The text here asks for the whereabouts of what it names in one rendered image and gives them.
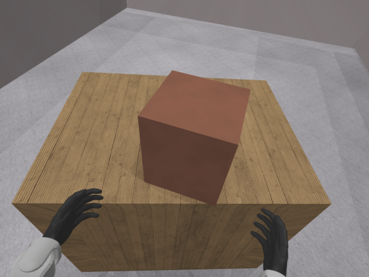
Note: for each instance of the robot left hand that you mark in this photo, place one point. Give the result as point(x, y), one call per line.
point(70, 214)

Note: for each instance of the robot right hand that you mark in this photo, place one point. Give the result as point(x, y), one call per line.
point(275, 246)

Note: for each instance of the pedestal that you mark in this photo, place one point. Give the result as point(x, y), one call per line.
point(95, 143)

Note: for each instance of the carton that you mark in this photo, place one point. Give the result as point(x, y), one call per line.
point(189, 133)

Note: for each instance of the left robot forearm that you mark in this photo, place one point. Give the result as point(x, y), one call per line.
point(39, 260)

